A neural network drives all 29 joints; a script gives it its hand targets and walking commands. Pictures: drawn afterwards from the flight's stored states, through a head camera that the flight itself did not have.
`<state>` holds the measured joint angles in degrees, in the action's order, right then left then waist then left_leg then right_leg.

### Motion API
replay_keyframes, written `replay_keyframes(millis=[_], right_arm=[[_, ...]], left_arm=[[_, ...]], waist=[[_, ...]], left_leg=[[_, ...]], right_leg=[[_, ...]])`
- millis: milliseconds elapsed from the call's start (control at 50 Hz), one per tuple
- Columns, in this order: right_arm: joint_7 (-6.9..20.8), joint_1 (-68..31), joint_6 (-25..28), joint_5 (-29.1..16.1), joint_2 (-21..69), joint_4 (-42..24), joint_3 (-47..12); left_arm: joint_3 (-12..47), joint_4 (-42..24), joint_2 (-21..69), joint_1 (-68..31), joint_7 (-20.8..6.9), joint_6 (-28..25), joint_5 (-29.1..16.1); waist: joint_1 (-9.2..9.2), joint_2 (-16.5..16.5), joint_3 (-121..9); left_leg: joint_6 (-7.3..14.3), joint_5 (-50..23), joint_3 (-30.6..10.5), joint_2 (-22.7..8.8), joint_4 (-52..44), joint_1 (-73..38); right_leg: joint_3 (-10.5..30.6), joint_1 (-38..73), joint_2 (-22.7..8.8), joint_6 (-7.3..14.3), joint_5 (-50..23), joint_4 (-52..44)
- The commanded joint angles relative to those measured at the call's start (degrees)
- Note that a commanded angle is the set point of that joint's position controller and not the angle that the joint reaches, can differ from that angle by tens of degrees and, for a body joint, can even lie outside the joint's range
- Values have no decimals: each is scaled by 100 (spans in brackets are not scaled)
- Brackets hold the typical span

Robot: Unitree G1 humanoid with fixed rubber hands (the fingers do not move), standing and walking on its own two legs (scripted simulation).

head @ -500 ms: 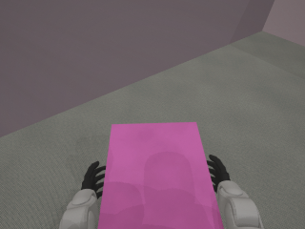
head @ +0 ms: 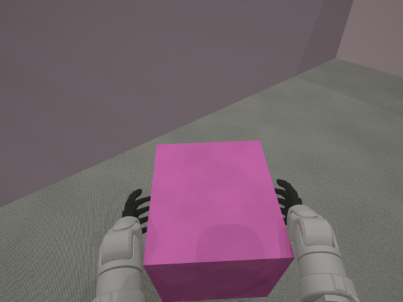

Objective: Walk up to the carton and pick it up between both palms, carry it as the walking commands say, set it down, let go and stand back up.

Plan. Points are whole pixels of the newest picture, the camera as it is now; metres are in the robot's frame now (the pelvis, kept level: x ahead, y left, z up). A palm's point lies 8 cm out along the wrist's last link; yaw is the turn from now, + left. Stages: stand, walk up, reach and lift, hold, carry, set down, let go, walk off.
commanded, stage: set down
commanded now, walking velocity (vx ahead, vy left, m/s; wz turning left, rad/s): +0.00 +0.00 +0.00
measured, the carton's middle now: (211, 220) +0.34 +0.02 -0.01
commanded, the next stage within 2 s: none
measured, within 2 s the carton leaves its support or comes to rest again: neither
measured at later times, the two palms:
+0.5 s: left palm (130, 230) +0.31 +0.20 -0.02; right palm (271, 218) +0.35 -0.13 -0.03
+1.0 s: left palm (148, 242) +0.34 +0.19 -0.12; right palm (272, 233) +0.37 -0.14 -0.12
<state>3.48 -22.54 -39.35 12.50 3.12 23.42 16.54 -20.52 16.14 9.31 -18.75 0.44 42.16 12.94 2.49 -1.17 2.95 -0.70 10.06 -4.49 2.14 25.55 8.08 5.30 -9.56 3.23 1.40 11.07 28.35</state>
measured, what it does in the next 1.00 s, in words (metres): lowers itself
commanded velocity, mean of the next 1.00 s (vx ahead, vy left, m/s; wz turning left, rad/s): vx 0.00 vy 0.00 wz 0.00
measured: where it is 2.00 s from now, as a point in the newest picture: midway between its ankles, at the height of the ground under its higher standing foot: outside the picture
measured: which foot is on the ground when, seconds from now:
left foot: down 0.00-1.00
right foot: down 0.00-1.00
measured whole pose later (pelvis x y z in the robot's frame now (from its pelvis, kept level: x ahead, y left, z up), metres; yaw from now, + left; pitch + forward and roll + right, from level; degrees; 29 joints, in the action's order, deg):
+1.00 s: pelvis -0.01 +0.01 -0.06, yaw +0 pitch +21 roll +1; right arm 2.1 -32.7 -15.6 12.7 1.8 36.7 21.7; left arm -24.8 30.4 7.2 -28.7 0.1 17.3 12.0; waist 2.8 0.9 -1.2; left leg -0.7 17.5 -4.7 4.4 50.8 54.4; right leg 6.4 -55.3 4.7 -0.1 17.5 51.8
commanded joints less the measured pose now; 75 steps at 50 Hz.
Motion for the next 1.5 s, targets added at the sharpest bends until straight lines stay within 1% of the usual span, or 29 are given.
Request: replay_keyframes(millis=[0, 40, 60, 140, 180, 220, 380, 400, 460, 480, 500, 560, 700, 780, 820, 860, 940, 980, 1040, 1080, 1120, 1160, 1200, 1260, 1320, 1340, 1360, 1400, 1480], right_arm=[[1224, -3507, 254, -816, 6134, 154, -2746], [1197, -3509, 286, -636, 6095, 431, -2443], [1216, -3908, 369, -665, 6132, 451, -2480], [1103, -3782, 744, -781, 6017, 279, -2525], [1020, -3106, 813, -393, 5809, 551, -2249], [987, -2827, 908, -614, 5876, 510, -2549], [735, -2176, 1475, -972, 5687, -445, -3350], [730, -2091, 1581, -785, 5716, -250, -3311], [659, -1309, 1737, -664, 5274, 100, -2994], [639, -1612, 1882, -603, 5267, -220, -3137], [650, -1776, 1986, -640, 5199, -229, -3157], [724, -1538, 2271, -486, 4911, 233, -2819], [887, -2435, 2798, -371, 4748, 421, -2540], [1006, -3014, 2795, -493, 4983, 571, -2911], [1059, -3217, 2773, -506, 4974, 872, -2728], [1018, -3610, 2657, -496, 5064, 827, -2610], [1031, -4155, 2546, -584, 5492, 1212, -2622], [1010, -4424, 2523, -641, 5650, 1082, -2761], [864, -4386, 2513, -520, 5586, 1380, -2536], [841, -4736, 2530, -651, 5612, 1244, -2568], [766, -4389, 2428, -696, 5794, 1486, -2686], [706, -4422, 2427, -694, 6065, 1376, -2767], [566, -4163, 2456, -566, 5937, 1551, -2531], [550, -4903, 2620, -903, 5892, 1082, -2848], [444, -4307, 2583, -549, 5536, 1597, -2417], [479, -4663, 2552, -548, 5734, 1478, -2636], [503, -4701, 2625, -718, 5601, 1326, -2604], [451, -4330, 2626, -610, 5760, 1414, -2664], [419, -4761, 2813, -924, 5234, 1059, -2842]], left_arm=[[2921, 370, 4455, -4232, -1419, -323, -938], [2655, 725, 4320, -4281, -1562, -384, -793], [2278, 1239, 4416, -4004, -1636, -465, -604], [2401, 1122, 4543, -3571, -1697, -714, -503], [2453, 1047, 4413, -3472, -1741, -837, -522], [2898, 547, 4492, -3647, -1732, -930, -750], [3415, 27, 4310, -2534, -1607, -1553, -1102], [3301, -50, 4139, -2595, -1568, -1702, -1007], [3428, 284, 4196, -2199, -1511, -1872, -1046], [3281, 481, 4217, -1927, -1507, -1924, -913], [3310, 637, 4252, -1937, -1493, -2021, -966], [3599, 498, 4290, -2313, -1417, -2364, -971], [3101, 1043, 4409, -2622, -1119, -2782, -559], [3157, 921, 4588, -3261, -1037, -2910, -723], [2976, 899, 4536, -3540, -1021, -2921, -568], [3157, 1140, 4520, -3841, -1097, -2822, -654], [3229, 1097, 4628, -4793, -1222, -2718, -757], [2892, 1241, 4537, -4562, -1264, -2711, -615], [2779, 1333, 4447, -5024, -1497, -2691, -788], [2742, 1184, 4399, -5161, -1508, -2697, -761], [2725, 1489, 4456, -4965, -1599, -2667, -817], [2670, 1341, 4342, -4966, -1658, -2690, -779], [2641, 1300, 4121, -5229, -1781, -2734, -873], [2626, 1508, 4154, -5131, -1755, -2772, -962], [2536, 1589, 4123, -5204, -1788, -2780, -995], [2386, 1683, 4031, -5135, -1736, -2778, -924], [2617, 1514, 4162, -5124, -1651, -2798, -944], [2740, 1469, 4210, -5149, -1674, -2823, -1135], [2779, 1523, 4141, -5047, -1585, -2882, -1155]], waist=[[251, 759, -1550], [154, 729, -1146], [446, 836, -1223], [571, -52, -1613], [160, 7, -1475], [186, -168, -1877], [211, 274, -2879], [386, 147, -3188], [-130, 48, -2743], [97, 68, -2897], [72, 382, -3055], [-196, -47, -3210], [47, -325, -3468], [310, 114, -4075], [325, -39, -4130], [-45, 388, -4020], [125, 415, -4424], [370, 407, -4751], [71, 378, -4649], [322, 179, -5024], [168, 641, -5233], [439, 448, -5414], [69, 482, -5437], [510, 411, -5932], [50, 385, -5555], [346, 778, -5541], [337, 360, -5974], [73, 611, -6204], [374, 93, -6489]], left_leg=[[311, 845, 68, 225, -260, -502], [353, 863, 103, 244, -197, -569], [398, 754, 104, 263, -169, -551], [328, 112, 14, 224, -65, -547], [250, -113, 21, 211, -95, -480], [212, -621, -43, 185, -58, -624], [152, -1769, -141, 322, 175, 300], [63, -2026, -127, 290, 268, 248], [45, -2624, -240, 240, 341, 491], [-7, -2469, -275, 255, 439, 510], [38, -2494, -326, 220, 493, 480], [-103, -3250, -437, 145, 806, 428], [-86, -2492, -384, 220, 1375, 865], [-60, -1635, -266, 302, 1700, 1502], [-49, -1202, -157, 306, 1842, 1677], [96, -508, -179, 323, 1964, 1955], [54, 203, 12, 362, 2114, 2359], [95, -19, 138, 370, 2364, 2650], [112, 75, 287, 450, 2643, 3632], [101, 30, 221, 418, 2721, 3545], [113, 26, 431, 479, 3043, 3904], [99, -78, 487, 541, 3136, 4245], [123, -168, 458, 533, 3368, 4793], [124, -376, 423, 539, 3511, 4852], [51, -14, 525, 579, 3673, 5283], [68, -117, 472, 585, 3715, 5344], [-1, -300, 377, 521, 3681, 4825], [-13, -506, 357, 546, 3933, 5041], [-83, -939, 376, 599, 4093, 5096]], right_leg=[[229, 133, -201, 142, 1710, -1053], [289, -131, -273, 102, 2039, -1200], [278, -264, -251, 56, 2010, -1160], [329, 11, -282, 108, 789, -801], [175, -53, -184, 95, 155, -748], [128, 220, -124, 118, -470, -608], [266, 1122, -121, -117, -3344, -63], [267, 967, -61, -106, -3157, 11], [166, 535, 48, -81, -3341, 124], [216, 294, -19, -60, -3011, 181], [164, 153, 43, -92, -2888, 218], [115, -843, 173, -27, -2396, 393], [40, -2150, 321, 97, -1037, 973], [-53, -2398, 363, 56, -711, 1479], [-19, -2767, 360, 88, -419, 1614], [-210, -3176, 408, -17, -9, 1768], [-188, -3256, 368, 13, 644, 1928], [-192, -3216, 359, -46, 315, 2168], [43, -3066, 260, -68, 103, 2180], [-48, -3419, 322, -81, 167, 2438], [-25, -3119, 319, -218, 86, 2457], [68, -2971, 280, -200, -122, 2573], [234, -3009, 230, -246, -632, 2634], [149, -3228, 252, -243, -707, 3039], [-28, -3702, 372, -224, -285, 3099], [-74, -3914, 398, -293, -311, 3178], [-158, -4093, 441, -231, -439, 3417], [-104, -3943, 428, -234, -694, 3434], [-152, -4395, 474, -277, -986, 3838]])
